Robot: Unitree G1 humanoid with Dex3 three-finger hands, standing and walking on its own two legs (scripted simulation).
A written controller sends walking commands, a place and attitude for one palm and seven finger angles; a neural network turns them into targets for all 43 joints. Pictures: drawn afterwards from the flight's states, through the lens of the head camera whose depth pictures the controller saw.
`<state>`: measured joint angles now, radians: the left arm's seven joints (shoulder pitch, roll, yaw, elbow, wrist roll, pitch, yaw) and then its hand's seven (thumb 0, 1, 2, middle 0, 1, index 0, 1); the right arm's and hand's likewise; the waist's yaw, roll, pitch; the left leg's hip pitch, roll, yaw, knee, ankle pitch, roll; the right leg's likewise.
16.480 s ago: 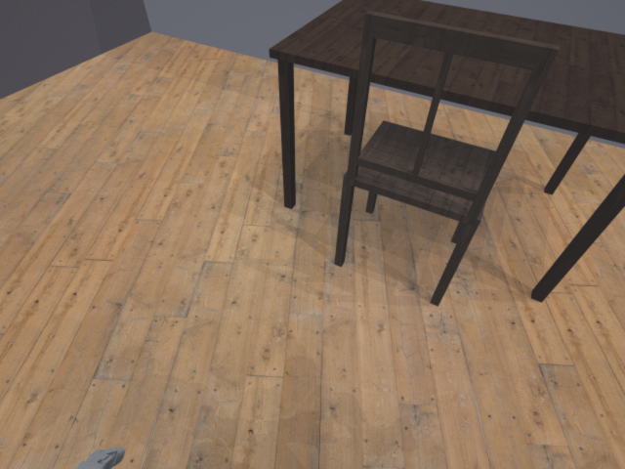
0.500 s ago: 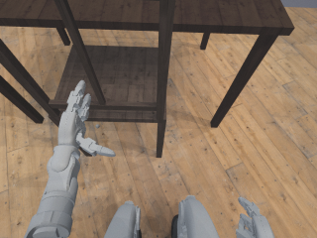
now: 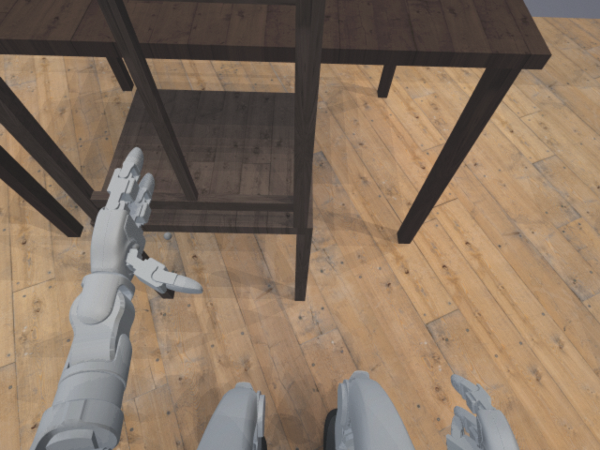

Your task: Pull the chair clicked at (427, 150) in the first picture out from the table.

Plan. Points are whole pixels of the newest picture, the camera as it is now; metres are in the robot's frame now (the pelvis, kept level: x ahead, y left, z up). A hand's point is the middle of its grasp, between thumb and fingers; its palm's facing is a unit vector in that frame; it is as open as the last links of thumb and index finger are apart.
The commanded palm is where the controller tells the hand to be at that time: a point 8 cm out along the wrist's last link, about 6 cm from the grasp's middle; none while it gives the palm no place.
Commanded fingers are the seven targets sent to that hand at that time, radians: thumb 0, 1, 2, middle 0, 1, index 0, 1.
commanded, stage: aim the fingers beside a spindle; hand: left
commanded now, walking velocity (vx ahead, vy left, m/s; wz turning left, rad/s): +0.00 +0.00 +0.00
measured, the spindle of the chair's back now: (163, 126) +0.52 +0.20 +0.08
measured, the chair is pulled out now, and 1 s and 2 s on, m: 0.00 0.00 0.00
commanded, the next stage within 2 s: push the fingers through the gap in 1.84 s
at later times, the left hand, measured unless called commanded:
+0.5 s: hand (168, 236) +0.38 +0.18 +0.03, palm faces +0.02 -1.00 -0.04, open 16.9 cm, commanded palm +0.35 +0.23 +0.03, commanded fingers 0.00 -0.50 0.30 -0.06 -0.08 -0.06 -0.08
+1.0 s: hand (171, 232) +0.38 +0.18 +0.03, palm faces -0.01 -1.00 -0.06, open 16.9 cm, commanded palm +0.35 +0.23 +0.03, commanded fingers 0.00 -0.50 0.30 -0.06 -0.08 -0.06 -0.08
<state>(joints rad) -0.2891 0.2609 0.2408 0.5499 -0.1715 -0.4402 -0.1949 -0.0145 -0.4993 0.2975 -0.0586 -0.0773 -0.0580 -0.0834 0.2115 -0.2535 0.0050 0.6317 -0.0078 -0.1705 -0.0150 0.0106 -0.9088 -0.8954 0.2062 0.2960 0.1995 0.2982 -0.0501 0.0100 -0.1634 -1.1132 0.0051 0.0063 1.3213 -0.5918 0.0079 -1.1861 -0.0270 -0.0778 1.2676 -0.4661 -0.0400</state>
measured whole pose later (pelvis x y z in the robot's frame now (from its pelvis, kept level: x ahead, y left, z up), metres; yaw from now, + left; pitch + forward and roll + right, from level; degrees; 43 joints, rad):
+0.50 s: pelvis +0.00 +0.01 +0.00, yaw +0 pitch +23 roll -1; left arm -0.29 0.25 0.25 0.55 -0.18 -0.43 -0.18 -0.02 -0.50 0.30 -0.06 -0.08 -0.06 -0.08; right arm 0.22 -0.25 0.01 0.62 -0.01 -0.17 -0.01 0.01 -0.91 -0.90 0.21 0.30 0.20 0.30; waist -0.06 0.01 -0.16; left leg -1.13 0.00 0.01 1.32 -0.59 0.02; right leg -1.20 -0.03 -0.07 1.26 -0.46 -0.03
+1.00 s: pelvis +0.00 +0.00 +0.00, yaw +0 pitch +22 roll +0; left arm -0.32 0.26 0.22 0.59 -0.17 -0.41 -0.20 -0.01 -0.50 0.30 -0.06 -0.08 -0.06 -0.08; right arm 0.21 -0.25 0.01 0.63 0.00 -0.16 -0.01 0.01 -0.91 -0.90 0.21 0.30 0.20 0.30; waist -0.05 0.02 -0.17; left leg -1.11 0.00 0.01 1.32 -0.59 0.01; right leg -1.19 -0.03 -0.08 1.26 -0.47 -0.04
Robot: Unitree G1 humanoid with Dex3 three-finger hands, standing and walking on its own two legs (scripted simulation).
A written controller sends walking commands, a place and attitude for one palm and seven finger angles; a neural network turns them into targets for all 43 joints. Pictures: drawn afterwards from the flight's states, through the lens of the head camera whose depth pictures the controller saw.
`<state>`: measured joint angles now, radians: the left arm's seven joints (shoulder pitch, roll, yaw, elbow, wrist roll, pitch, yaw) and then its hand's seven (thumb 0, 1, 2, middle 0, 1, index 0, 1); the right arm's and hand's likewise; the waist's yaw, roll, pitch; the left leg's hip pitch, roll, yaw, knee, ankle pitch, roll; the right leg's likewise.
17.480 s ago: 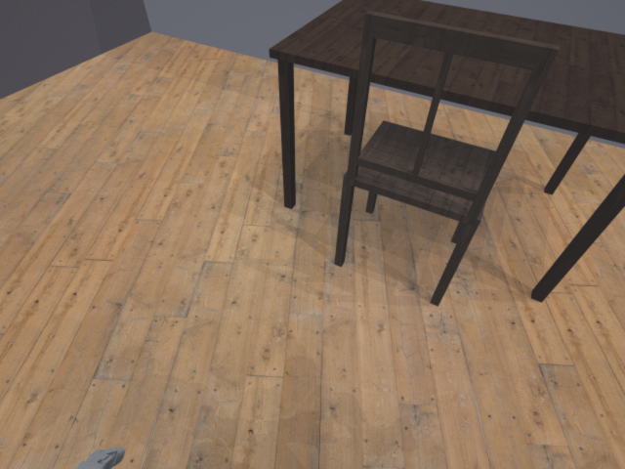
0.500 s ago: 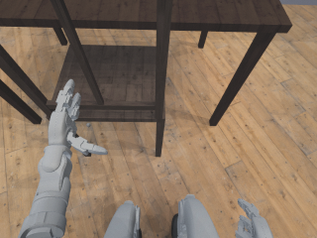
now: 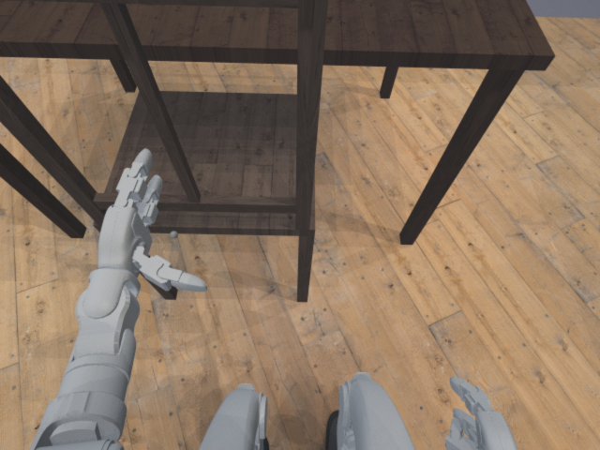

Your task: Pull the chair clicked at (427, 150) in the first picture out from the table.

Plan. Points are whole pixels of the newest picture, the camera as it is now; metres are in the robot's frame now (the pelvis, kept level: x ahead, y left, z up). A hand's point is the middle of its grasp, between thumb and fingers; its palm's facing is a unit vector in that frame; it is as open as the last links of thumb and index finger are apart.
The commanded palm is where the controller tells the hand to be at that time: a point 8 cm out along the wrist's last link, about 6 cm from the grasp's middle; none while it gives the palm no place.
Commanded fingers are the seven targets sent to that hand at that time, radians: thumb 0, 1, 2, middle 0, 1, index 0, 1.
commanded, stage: aim the fingers beside a spindle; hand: left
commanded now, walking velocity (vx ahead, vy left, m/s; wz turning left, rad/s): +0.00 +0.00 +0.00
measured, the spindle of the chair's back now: (165, 128) +0.52 +0.20 +0.08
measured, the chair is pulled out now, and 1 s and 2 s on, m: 0.00 0.00 0.00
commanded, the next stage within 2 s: push the fingers through the gap in 0.84 s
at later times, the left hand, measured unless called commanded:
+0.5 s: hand (173, 236) +0.38 +0.18 +0.03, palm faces +0.02 -1.00 -0.03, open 16.9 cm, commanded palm +0.36 +0.24 +0.03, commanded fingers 0.00 -0.50 0.30 -0.06 -0.08 -0.06 -0.08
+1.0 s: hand (171, 235) +0.38 +0.18 +0.03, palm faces +0.00 -1.00 -0.06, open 16.9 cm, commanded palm +0.36 +0.23 +0.03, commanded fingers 0.00 -0.50 0.30 -0.06 -0.08 -0.06 -0.08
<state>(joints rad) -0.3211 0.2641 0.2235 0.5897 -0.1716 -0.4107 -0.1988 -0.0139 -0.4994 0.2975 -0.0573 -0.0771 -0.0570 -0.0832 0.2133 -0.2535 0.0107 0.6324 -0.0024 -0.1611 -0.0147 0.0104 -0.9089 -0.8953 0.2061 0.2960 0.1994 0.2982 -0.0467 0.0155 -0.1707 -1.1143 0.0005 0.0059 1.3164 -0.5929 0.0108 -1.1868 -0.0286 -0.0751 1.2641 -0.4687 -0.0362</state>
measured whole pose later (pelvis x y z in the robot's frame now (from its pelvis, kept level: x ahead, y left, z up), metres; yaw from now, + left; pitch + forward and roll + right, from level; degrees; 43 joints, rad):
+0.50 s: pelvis +0.00 +0.00 +0.00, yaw +0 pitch +23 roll -1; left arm -0.30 0.25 0.26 0.55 -0.18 -0.44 -0.20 -0.02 -0.50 0.30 -0.06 -0.08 -0.06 -0.08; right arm 0.22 -0.25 0.00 0.63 -0.01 -0.18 -0.02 0.01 -0.91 -0.90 0.21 0.30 0.20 0.30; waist -0.06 0.01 -0.16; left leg -1.13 0.01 0.01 1.32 -0.59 0.01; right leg -1.20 -0.02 -0.07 1.27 -0.46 -0.04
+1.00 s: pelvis +0.00 +0.00 +0.00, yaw +0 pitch +22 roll -1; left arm -0.31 0.27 0.22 0.59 -0.17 -0.41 -0.19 -0.01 -0.50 0.30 -0.06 -0.08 -0.06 -0.08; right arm 0.22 -0.25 0.01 0.62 0.00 -0.15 -0.01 0.01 -0.91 -0.90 0.21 0.30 0.20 0.30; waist -0.05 0.02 -0.17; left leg -1.11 0.00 0.01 1.31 -0.59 0.01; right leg -1.18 -0.03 -0.07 1.26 -0.47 -0.03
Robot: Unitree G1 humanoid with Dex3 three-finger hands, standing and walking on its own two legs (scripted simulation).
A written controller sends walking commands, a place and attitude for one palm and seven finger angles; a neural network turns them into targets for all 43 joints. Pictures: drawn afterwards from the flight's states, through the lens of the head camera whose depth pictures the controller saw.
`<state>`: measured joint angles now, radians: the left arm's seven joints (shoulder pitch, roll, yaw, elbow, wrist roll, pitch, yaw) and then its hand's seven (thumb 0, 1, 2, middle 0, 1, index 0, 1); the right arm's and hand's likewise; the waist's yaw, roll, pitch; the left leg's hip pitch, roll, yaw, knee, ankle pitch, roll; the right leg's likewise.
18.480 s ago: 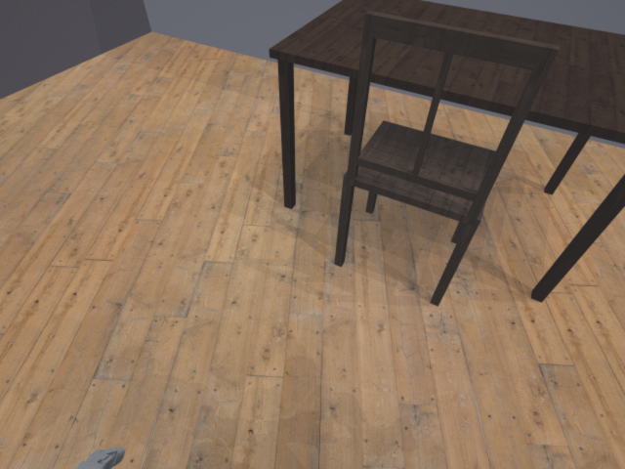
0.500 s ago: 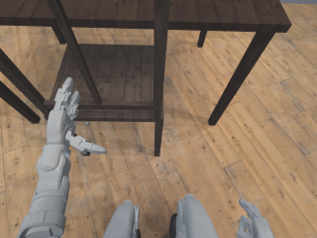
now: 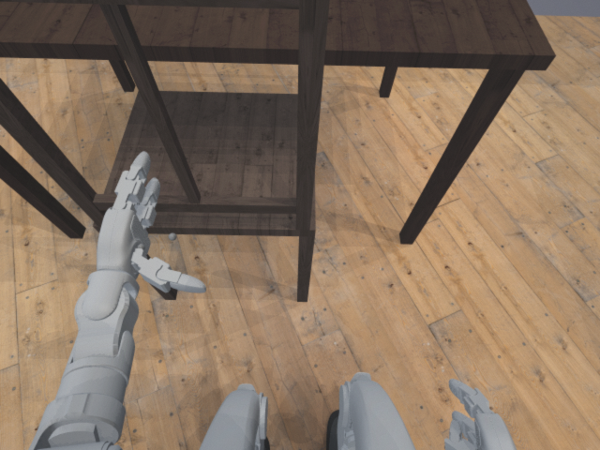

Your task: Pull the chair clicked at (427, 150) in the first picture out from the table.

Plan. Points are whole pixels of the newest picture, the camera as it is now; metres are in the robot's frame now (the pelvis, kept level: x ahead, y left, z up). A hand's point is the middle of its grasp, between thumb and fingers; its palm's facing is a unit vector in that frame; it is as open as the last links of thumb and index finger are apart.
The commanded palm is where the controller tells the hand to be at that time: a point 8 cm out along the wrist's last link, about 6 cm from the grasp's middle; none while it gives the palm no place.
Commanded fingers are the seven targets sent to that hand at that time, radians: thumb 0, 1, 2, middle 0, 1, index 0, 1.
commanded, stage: push the fingers through the gap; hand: left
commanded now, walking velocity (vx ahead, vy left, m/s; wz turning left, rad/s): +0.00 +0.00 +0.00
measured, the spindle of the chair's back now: (165, 129) +0.52 +0.20 +0.08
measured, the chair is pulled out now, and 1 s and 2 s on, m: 0.00 0.00 0.00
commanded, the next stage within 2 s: hook a spindle and tug to test in 1.54 s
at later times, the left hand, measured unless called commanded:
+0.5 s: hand (177, 207) +0.42 +0.18 +0.03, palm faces +0.03 -1.00 -0.04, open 16.9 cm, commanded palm +0.40 +0.23 +0.03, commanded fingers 0.00 -0.50 0.30 -0.06 -0.08 -0.06 -0.08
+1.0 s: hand (189, 177) +0.47 +0.17 +0.03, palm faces +0.02 -1.00 -0.05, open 16.9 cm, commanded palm +0.45 +0.22 +0.03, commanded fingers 0.00 -0.50 0.30 -0.06 -0.08 -0.06 -0.08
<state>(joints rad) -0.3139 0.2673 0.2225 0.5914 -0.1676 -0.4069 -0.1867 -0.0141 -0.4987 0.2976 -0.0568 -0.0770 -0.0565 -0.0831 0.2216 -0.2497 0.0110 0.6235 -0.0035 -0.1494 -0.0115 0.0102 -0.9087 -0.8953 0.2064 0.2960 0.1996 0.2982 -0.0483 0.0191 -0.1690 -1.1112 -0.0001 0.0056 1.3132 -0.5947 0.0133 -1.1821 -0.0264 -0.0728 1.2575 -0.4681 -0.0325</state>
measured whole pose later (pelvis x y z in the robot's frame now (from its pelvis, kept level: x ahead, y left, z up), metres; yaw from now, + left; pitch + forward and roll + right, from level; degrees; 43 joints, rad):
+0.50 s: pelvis +0.00 -0.01 +0.00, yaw +0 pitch +24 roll +0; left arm -0.51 0.31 0.30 0.77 -0.17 -0.44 -0.20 -0.01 -0.50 0.30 -0.06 -0.08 -0.06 -0.08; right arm 0.26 -0.26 0.01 0.67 -0.01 -0.16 -0.02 0.01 -0.91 -0.90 0.21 0.30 0.20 0.30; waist -0.08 0.02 -0.16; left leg -1.15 0.00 0.00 1.32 -0.58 0.01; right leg -1.22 -0.02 -0.07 1.26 -0.46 -0.04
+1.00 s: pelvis -0.01 +0.00 -0.01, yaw -1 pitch +26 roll -1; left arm -0.75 0.38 0.35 1.03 -0.09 -0.46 -0.17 -0.01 -0.50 0.30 -0.06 -0.08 -0.06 -0.08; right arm 0.29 -0.26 0.02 0.68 -0.03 -0.13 0.01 0.01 -0.91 -0.90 0.21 0.30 0.20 0.30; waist -0.13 0.02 -0.16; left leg -1.21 0.01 0.01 1.34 -0.58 0.02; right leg -1.28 -0.02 -0.07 1.27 -0.44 -0.03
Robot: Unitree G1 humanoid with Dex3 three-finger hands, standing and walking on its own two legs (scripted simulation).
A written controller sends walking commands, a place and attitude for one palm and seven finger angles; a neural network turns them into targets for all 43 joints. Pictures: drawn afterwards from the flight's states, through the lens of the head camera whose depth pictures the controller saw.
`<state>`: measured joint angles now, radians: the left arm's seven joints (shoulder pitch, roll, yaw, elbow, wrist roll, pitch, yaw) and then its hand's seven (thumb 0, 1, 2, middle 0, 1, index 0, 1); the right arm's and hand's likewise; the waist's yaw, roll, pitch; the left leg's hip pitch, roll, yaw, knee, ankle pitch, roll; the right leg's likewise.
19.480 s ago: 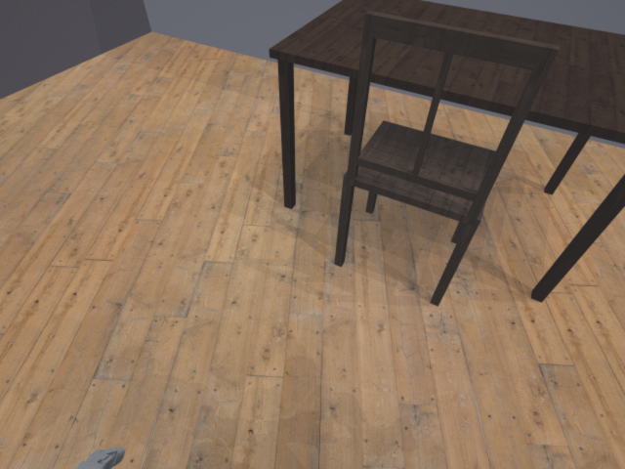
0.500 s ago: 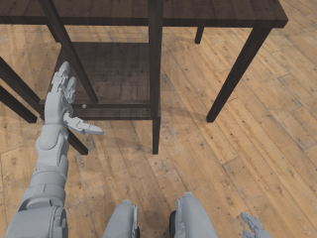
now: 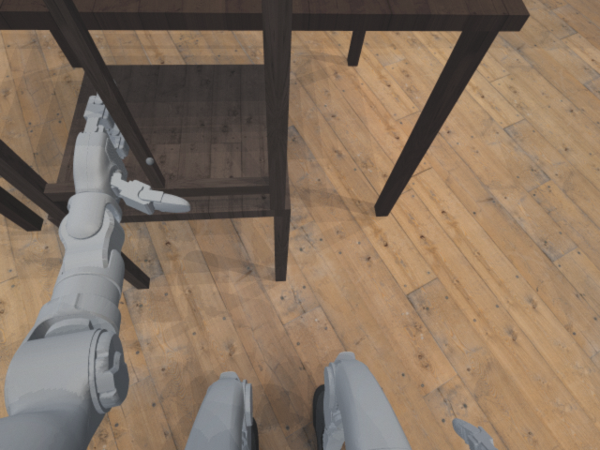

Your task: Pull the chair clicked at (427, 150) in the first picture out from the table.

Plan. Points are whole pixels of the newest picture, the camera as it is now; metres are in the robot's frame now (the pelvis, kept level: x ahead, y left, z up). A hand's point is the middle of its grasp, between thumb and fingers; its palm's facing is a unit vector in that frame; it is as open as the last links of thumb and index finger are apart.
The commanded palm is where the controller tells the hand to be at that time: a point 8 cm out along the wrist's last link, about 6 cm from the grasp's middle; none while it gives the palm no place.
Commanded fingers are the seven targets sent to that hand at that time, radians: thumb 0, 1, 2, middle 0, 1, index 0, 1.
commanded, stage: push the fingers through the gap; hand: left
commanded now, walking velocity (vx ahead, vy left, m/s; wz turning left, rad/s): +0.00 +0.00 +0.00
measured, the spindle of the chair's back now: (117, 108) +0.53 +0.20 +0.09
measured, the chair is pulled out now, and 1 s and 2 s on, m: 0.00 0.00 0.02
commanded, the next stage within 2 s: hook a spindle and tug to test in 0.54 s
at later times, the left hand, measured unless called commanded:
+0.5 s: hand (146, 156) +0.49 +0.18 +0.04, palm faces +0.03 -1.00 -0.04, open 17.0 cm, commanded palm +0.46 +0.23 +0.04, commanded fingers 0.00 -0.50 0.30 -0.06 -0.08 -0.06 -0.08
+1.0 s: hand (151, 155) +0.49 +0.17 +0.04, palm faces +0.03 -1.00 -0.04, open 15.4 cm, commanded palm +0.46 +0.22 +0.04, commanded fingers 0.00 -0.28 0.40 -0.39 -1.12 -0.39 -1.12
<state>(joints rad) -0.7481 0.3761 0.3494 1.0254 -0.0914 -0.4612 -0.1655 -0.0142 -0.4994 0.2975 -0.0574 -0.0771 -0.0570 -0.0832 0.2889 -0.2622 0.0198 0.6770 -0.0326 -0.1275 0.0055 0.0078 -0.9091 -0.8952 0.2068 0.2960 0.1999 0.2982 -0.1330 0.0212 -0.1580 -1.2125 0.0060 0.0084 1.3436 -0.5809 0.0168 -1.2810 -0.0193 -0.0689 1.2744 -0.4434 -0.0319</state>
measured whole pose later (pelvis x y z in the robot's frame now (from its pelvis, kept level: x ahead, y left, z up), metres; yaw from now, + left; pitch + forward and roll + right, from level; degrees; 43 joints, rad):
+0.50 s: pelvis +0.00 +0.00 +0.00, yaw +0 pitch +26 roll -2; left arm -0.80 0.41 0.37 1.08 -0.08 -0.48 -0.18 -0.01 -0.50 0.30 -0.06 -0.08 -0.06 -0.08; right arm 0.31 -0.27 0.02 0.68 -0.03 -0.09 0.02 0.01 -0.91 -0.90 0.21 0.30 0.20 0.30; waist -0.15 0.02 -0.15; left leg -1.23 0.01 0.00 1.35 -0.58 0.02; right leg -1.29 -0.01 -0.08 1.26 -0.43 -0.03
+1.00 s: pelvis +0.00 +0.00 +0.00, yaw +0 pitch +26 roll -2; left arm -0.79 0.39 0.36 1.08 -0.07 -0.50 -0.15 -0.01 -0.49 0.30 -0.23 -0.61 -0.23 -0.62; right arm 0.29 -0.26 0.03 0.67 -0.04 -0.07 0.02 0.01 -0.91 -0.90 0.21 0.30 0.20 0.30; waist -0.15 0.02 -0.16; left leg -1.22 0.01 0.00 1.35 -0.58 0.02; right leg -1.28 -0.01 -0.07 1.26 -0.44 -0.03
